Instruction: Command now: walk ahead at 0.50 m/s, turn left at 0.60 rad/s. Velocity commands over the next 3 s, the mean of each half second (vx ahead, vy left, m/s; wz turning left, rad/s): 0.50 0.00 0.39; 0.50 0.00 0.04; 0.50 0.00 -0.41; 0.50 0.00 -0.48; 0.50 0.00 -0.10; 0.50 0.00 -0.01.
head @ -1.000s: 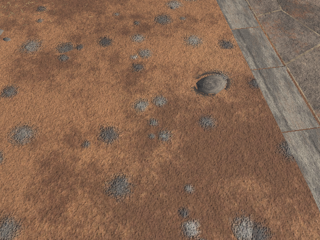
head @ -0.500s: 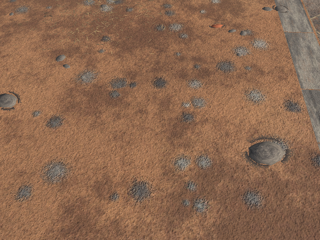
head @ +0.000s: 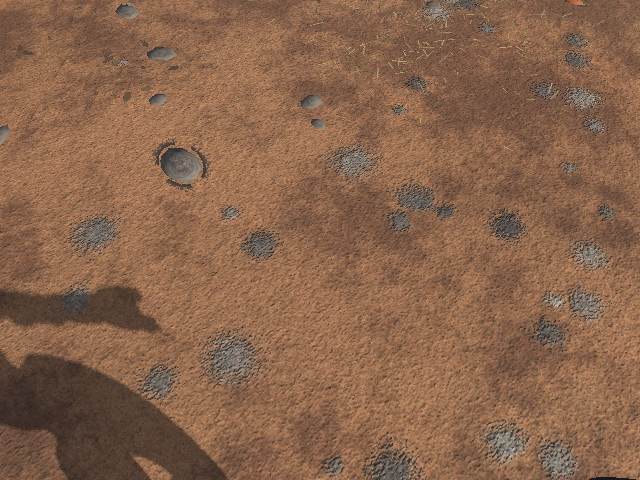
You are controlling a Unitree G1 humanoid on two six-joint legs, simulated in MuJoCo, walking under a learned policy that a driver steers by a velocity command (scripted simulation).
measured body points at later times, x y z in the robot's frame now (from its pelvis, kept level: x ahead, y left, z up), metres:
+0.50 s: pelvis +0.30 -0.04 +0.01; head +0.33 -0.04 +0.45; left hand +0.43 +0.25 -0.08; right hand +0.40 -0.31 -0.12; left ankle +0.13 +0.07 -0.64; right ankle +0.39 -0.12 -0.72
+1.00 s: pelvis +0.56 +0.06 +0.00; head +0.60 +0.08 +0.45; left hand +0.51 +0.34 -0.13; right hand +0.83 -0.14 -0.07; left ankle +0.64 +0.17 -0.72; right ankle +0.42 -0.11 -0.66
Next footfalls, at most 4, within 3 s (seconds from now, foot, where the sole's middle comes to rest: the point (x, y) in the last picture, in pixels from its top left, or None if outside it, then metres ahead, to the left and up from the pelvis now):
0.40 right None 0.43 -0.11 -0.76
0.94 left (257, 360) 0.67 0.18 -0.76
1.48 right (356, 250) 0.98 -0.04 -0.76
1.94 left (303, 157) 1.29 0.11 -0.76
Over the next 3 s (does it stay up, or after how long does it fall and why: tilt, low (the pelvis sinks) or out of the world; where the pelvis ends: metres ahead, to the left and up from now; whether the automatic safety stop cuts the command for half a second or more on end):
stays up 1.64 -0.15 0.00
